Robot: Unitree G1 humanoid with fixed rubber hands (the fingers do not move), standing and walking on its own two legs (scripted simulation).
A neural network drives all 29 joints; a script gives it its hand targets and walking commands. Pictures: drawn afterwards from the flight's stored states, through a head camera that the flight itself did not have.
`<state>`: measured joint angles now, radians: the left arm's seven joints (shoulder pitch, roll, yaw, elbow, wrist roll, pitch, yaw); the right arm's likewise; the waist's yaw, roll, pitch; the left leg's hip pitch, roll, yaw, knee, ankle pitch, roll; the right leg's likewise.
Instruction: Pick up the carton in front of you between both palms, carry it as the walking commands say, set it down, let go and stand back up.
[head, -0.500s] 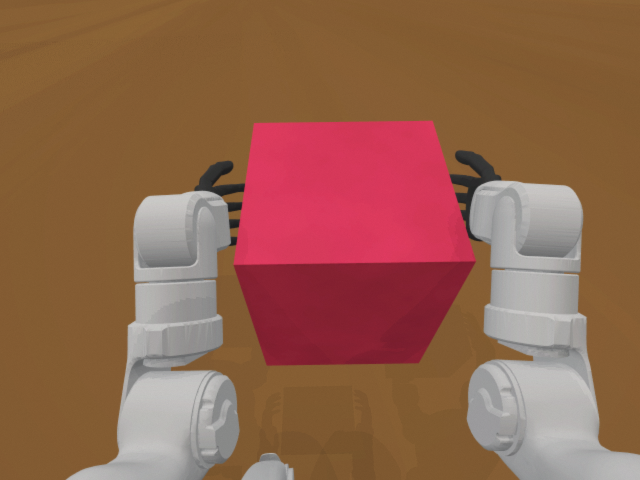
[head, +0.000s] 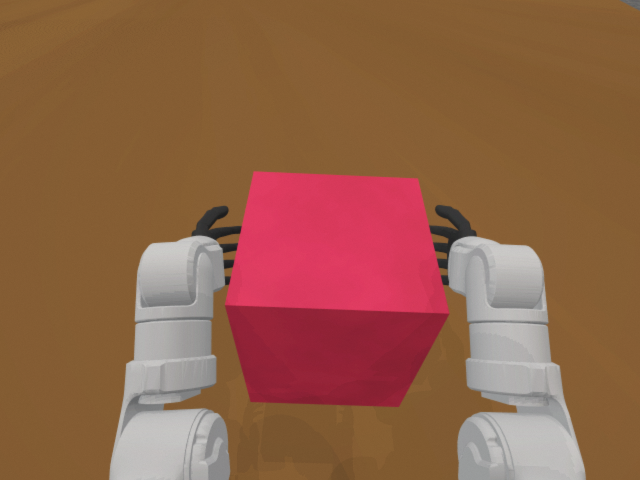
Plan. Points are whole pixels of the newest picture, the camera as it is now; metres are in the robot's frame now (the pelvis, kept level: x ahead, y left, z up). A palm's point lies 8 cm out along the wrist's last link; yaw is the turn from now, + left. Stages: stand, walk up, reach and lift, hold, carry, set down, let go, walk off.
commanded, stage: carry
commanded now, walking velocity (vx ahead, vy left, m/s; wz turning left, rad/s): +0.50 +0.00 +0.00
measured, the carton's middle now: (330, 295) +0.37 +0.01 +0.03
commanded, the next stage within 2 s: none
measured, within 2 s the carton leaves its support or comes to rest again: neither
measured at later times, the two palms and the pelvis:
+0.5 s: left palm (226, 168) +0.58 +0.18 +0.08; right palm (408, 161) +0.60 -0.12 +0.09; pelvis +0.32 +0.02 -0.02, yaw +1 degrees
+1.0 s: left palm (265, 79) +0.89 +0.14 +0.08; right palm (403, 81) +0.90 -0.16 +0.07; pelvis +0.63 -0.01 -0.02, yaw +2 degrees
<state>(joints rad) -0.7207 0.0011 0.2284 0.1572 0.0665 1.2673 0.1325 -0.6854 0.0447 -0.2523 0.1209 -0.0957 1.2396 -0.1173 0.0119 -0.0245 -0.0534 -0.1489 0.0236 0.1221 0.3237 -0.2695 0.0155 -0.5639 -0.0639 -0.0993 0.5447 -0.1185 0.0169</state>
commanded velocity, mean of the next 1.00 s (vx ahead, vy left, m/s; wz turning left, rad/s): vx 0.50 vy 0.00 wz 0.00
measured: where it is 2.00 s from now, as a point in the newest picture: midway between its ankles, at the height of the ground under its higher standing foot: (319, 233)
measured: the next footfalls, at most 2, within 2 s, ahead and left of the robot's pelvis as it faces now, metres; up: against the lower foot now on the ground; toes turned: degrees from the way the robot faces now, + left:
right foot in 0.06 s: +0.19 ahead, -0.12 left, +0.00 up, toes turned -7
left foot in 0.46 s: +0.46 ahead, +0.12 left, +0.00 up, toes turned +12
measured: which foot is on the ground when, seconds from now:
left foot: down 0.00-0.06, up 0.08-0.44, down 0.46-0.98, up 1.00-1.00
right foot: up 0.00-0.04, down 0.06-0.50, up 0.52-0.92, down 0.94-1.00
